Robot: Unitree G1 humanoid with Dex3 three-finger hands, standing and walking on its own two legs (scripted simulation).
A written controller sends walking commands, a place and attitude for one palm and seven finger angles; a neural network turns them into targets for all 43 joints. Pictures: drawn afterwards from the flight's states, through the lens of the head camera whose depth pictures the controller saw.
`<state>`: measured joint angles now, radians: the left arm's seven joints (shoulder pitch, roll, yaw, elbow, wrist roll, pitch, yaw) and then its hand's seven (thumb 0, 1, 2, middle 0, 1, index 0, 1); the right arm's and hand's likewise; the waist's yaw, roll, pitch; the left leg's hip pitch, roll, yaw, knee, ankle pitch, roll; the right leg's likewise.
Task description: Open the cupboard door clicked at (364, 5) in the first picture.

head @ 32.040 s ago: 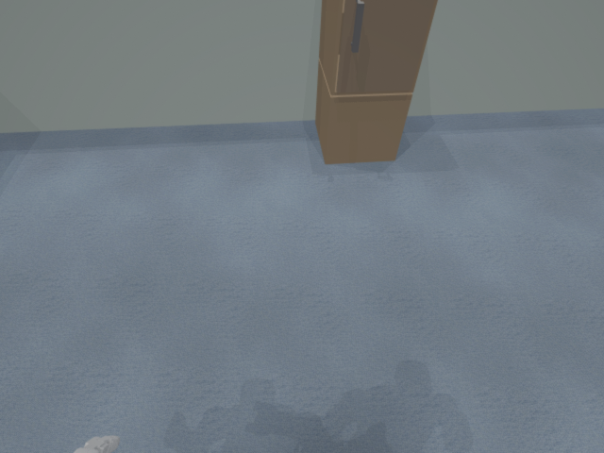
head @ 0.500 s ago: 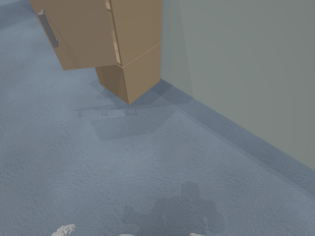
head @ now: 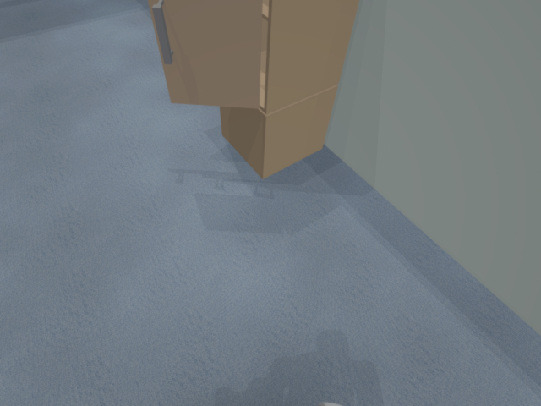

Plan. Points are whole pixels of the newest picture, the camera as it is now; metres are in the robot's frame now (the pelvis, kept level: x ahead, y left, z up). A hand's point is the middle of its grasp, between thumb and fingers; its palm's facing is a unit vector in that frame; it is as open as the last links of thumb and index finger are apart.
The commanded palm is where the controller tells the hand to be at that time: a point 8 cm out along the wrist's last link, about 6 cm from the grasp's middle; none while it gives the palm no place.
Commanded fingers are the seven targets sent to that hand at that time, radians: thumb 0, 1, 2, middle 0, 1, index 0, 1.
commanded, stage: take the last steps up to it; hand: left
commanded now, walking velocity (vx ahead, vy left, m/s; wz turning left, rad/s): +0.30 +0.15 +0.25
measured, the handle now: (164, 32) +1.10 +0.42 -0.05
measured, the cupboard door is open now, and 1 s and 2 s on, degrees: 52 52 52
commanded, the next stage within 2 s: come to a stop and stand still in 1.46 s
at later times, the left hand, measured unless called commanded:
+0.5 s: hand out of the picture +0.02 +0.20 -0.17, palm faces +0.23 -0.96 -0.18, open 7.4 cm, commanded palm none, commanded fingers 0.00 0.90 0.90 -0.20 -0.30 -0.20 -0.30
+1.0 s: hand (153, 277) +0.34 +0.26 -0.15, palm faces +0.12 -0.97 -0.22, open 7.4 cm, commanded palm none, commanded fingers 0.00 0.90 0.90 -0.20 -0.30 -0.20 -0.30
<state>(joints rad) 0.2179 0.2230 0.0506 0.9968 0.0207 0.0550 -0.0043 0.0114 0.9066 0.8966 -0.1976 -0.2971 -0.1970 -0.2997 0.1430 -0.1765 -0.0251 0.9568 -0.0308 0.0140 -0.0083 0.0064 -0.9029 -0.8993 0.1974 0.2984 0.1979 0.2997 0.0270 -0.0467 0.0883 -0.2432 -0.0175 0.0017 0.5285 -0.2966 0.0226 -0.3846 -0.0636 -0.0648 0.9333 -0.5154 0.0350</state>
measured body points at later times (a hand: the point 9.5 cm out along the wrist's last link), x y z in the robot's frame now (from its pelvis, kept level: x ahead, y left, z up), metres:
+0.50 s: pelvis +0.11 +0.04 +0.00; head +0.15 +0.05 +0.45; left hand +0.01 +0.25 -0.15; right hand +0.25 -0.19 -0.14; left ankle +0.17 +0.18 -0.72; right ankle +0.02 -0.13 -0.73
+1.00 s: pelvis +0.28 +0.07 +0.00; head +0.31 +0.05 +0.45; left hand +0.33 +0.31 -0.13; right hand +0.31 -0.17 -0.16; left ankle +0.24 +0.20 -0.66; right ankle +0.30 -0.01 -0.73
